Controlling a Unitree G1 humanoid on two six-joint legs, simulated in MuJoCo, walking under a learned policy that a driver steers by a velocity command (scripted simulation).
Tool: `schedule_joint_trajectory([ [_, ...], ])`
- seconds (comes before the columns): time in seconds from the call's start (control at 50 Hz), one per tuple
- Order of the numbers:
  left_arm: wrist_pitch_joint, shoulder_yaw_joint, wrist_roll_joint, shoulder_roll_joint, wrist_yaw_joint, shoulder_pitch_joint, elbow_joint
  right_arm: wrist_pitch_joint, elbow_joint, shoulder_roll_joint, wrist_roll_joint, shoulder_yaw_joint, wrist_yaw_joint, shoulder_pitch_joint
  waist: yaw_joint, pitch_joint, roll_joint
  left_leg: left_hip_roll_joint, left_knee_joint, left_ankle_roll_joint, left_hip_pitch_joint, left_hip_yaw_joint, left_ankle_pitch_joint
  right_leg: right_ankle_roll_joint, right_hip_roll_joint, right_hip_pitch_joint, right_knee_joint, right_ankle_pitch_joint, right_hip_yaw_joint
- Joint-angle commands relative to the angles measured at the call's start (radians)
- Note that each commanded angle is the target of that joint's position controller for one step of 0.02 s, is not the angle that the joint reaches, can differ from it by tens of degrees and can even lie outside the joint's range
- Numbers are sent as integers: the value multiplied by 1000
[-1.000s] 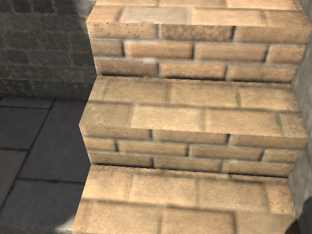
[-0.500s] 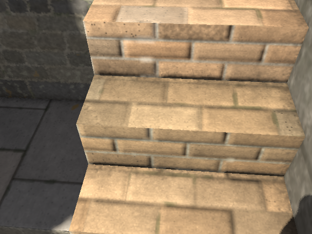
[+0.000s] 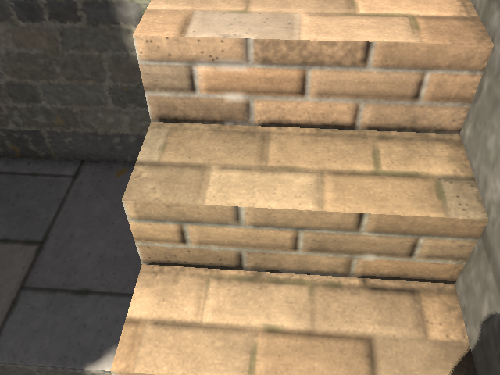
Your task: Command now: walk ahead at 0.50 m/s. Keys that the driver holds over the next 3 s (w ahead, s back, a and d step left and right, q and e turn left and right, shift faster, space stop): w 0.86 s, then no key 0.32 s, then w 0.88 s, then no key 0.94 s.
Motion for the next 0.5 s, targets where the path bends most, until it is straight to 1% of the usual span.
schedule_joint_trajectory([
  [0.02,-12,19,0,102,2,3,-42,-15,-76,-88,1,-21,-2,-65,0,-14,-14,64,-9,42,54,-59,293,-125,-59,-68,-19,302,36],
  [0.04,-8,17,4,98,5,5,-42,-9,-70,-83,0,-21,-3,-53,-3,-13,7,59,-7,38,54,-59,300,-127,-63,-69,-16,322,37],
  [0.1,-5,17,5,99,7,10,-42,-5,-68,-80,1,-21,-5,-52,0,-14,-8,60,-8,36,55,-59,297,-128,-61,-68,-15,323,37],
  [0.12,1,18,2,100,7,28,-33,3,-69,-72,2,-22,3,-45,-7,-6,-1,56,-2,34,44,-47,293,-131,-65,-63,-11,348,40],
  [0.18,7,19,2,98,10,28,-40,8,-69,-66,1,-22,7,-43,-7,-8,-12,55,-5,32,36,-48,290,-132,-63,-56,-5,350,38],
  [0.3,7,20,0,92,13,33,-42,8,-65,-62,3,-23,3,-36,-5,-3,-23,52,-4,32,27,-46,254,-137,-62,-61,-4,321,39],
  [0.46,6,22,-3,88,16,40,-41,8,-61,-58,4,-24,0,-20,-7,3,-17,48,-3,35,27,-47,253,-138,-58,-69,0,308,37],
  [0.48,-1,22,0,86,16,24,-52,0,-58,-64,3,-24,-9,-25,1,-5,-26,52,-10,38,37,-59,253,-134,-54,-76,-4,278,34],
  [0.5,-4,21,0,83,15,25,-50,-3,-58,-68,4,-25,-12,-27,2,-4,-18,53,-9,40,42,-59,253,-134,-54,-82,-9,268,35],
])
Next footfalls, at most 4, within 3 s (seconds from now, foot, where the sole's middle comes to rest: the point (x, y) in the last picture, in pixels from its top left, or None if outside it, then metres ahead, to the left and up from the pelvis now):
none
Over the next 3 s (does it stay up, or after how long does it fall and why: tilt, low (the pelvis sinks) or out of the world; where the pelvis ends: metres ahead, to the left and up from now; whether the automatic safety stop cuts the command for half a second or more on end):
stays up -0.06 0.01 0.00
